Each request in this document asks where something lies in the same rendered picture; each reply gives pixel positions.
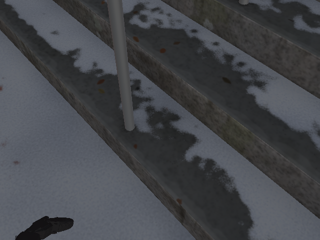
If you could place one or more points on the robot left hand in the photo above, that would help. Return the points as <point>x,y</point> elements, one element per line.
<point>44,227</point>

